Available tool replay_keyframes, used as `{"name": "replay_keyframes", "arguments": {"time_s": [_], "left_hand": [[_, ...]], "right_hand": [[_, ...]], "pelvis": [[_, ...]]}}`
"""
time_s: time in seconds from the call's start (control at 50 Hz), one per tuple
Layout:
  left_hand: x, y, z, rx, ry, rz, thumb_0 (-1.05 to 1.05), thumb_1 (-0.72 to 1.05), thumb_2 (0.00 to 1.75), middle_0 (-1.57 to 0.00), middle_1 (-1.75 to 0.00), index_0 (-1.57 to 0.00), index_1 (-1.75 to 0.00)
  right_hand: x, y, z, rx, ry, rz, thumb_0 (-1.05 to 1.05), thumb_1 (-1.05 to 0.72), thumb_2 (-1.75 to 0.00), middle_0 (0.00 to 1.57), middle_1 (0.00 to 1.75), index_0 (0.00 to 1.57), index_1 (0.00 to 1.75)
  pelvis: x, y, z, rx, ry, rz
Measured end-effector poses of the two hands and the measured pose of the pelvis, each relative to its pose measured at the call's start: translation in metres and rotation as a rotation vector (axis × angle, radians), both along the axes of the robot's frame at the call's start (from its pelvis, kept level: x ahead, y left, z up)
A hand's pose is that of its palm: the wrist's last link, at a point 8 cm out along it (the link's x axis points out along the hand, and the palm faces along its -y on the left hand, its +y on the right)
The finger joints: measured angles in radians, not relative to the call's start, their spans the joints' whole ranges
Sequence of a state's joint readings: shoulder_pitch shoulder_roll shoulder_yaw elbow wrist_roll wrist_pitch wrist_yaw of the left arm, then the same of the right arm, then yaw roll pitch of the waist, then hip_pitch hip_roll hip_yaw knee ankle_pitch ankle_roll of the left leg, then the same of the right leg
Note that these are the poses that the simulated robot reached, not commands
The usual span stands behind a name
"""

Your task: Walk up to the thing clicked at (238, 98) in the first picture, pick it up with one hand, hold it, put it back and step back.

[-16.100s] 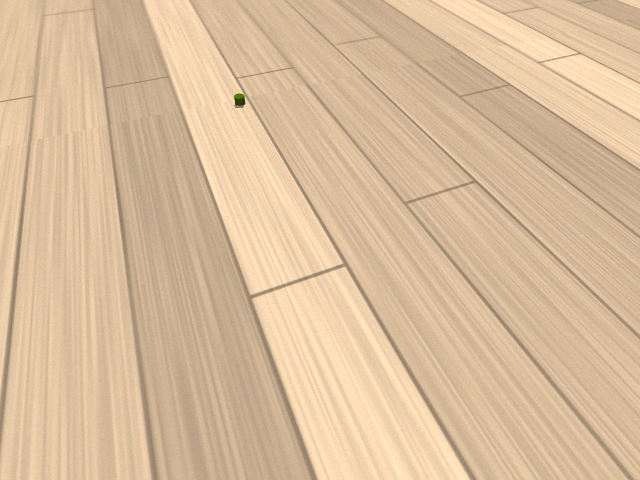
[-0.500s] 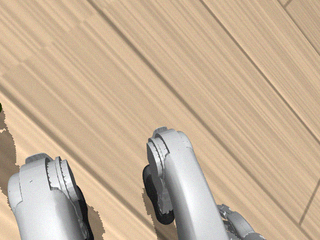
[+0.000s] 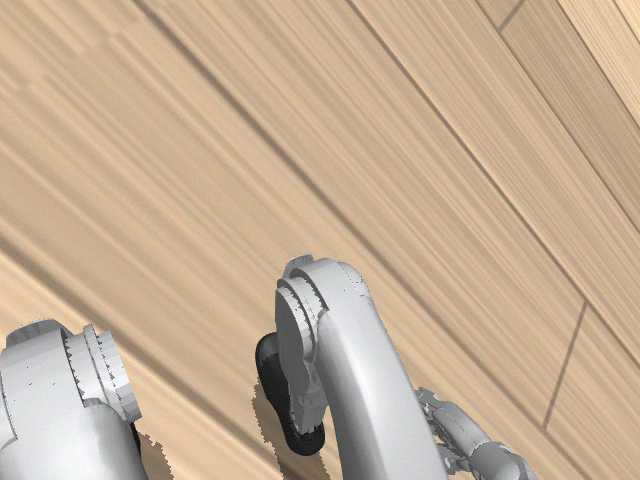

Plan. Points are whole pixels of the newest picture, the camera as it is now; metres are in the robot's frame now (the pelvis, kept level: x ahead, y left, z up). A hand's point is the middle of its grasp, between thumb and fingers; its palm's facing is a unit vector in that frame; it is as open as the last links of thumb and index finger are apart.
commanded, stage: rest palm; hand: left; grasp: from above
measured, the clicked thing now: out of the picture +0.45 +0.37 -0.28
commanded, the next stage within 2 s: close in 1.12 s
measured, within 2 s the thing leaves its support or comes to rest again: neither
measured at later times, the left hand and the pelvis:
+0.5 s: hand out of the picture +0.42 +0.36 -0.24, palm faces -0.45 -0.20 -0.87, open 14.3 cm; pelvis +0.00 +0.00 +0.00, yaw -1 degrees
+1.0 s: hand out of the picture +0.43 +0.35 -0.25, palm faces -0.41 -0.16 -0.90, open 14.0 cm; pelvis +0.00 +0.00 +0.00, yaw -3 degrees
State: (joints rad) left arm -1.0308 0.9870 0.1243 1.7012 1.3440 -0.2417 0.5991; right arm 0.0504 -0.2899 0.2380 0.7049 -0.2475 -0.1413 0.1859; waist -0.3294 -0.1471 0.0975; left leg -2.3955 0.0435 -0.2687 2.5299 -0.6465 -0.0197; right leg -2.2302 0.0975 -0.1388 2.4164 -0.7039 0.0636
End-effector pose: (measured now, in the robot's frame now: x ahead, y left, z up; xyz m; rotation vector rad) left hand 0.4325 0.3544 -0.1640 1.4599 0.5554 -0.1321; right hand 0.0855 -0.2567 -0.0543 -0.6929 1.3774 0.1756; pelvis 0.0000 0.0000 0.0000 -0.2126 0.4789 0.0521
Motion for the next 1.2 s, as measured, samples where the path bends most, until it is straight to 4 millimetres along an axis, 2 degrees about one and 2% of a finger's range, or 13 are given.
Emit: {"name": "replay_keyframes", "arguments": {"time_s": [0.12,0.22,0.46,0.74,0.94,1.2], "left_hand": [[0.010,0.000,-0.006,0.012,0.001,0.055,0.00,-0.50,0.97,-0.09,-1.02,-0.09,-1.01],[0.011,0.002,-0.010,0.003,0.025,0.090,0.00,-0.50,0.96,-0.08,-1.02,-0.08,-1.01],[0.000,0.012,-0.016,-0.043,0.055,0.076,0.00,-0.54,0.99,-0.08,-0.99,-0.07,-0.99],[-0.004,-0.001,-0.021,-0.037,-0.003,-0.008,0.00,-0.51,0.99,-0.09,-1.00,-0.08,-1.00],[0.003,-0.004,-0.028,-0.012,-0.004,0.040,0.00,-0.48,0.96,-0.10,-1.01,-0.09,-1.00],[0.004,0.013,-0.029,-0.017,0.040,0.105,0.00,-0.47,0.95,-0.10,-1.02,-0.10,-1.01]], "right_hand": [[-0.019,0.005,-0.002,0.039,0.040,-0.009,0.00,-0.90,-0.89,0.20,0.30,0.20,0.30],[-0.024,0.008,-0.003,0.059,0.064,-0.016,0.00,-0.90,-0.89,0.20,0.30,0.20,0.30],[-0.015,0.003,0.004,0.032,0.076,0.026,0.00,-0.90,-0.90,0.20,0.30,0.20,0.30],[0.005,0.003,0.011,0.002,0.033,0.114,0.00,-0.90,-0.90,0.20,0.30,0.20,0.30],[-0.005,0.011,0.011,0.035,0.027,0.112,0.00,-0.90,-0.90,0.20,0.30,0.20,0.30],[-0.016,0.014,0.012,0.056,0.073,0.088,0.00,-0.91,-0.90,0.20,0.30,0.20,0.30]], "pelvis": [[0.002,-0.001,-0.002,0.000,0.000,-0.011],[0.006,-0.001,0.001,-0.004,0.004,-0.016],[0.005,0.000,0.003,-0.013,-0.016,-0.015],[0.001,0.002,0.001,-0.028,-0.042,-0.020],[-0.001,0.004,-0.001,-0.033,-0.047,-0.026],[0.004,0.004,0.001,-0.038,-0.035,-0.025]]}}
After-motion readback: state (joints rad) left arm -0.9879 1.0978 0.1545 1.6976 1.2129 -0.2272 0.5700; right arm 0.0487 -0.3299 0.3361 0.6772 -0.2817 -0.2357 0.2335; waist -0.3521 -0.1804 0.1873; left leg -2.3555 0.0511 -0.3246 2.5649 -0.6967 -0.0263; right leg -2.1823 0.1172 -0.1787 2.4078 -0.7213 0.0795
